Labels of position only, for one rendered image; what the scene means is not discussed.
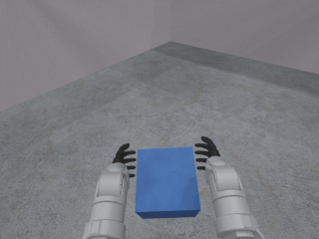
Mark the right robot forearm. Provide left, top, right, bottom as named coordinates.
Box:
left=204, top=155, right=265, bottom=239

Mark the carton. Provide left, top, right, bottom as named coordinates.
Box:
left=135, top=146, right=201, bottom=219

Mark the right robot hand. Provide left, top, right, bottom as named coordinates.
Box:
left=194, top=136, right=220, bottom=170

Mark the left robot hand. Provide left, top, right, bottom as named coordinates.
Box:
left=113, top=143, right=136, bottom=177

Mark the left robot forearm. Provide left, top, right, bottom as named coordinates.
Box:
left=82, top=162, right=130, bottom=239

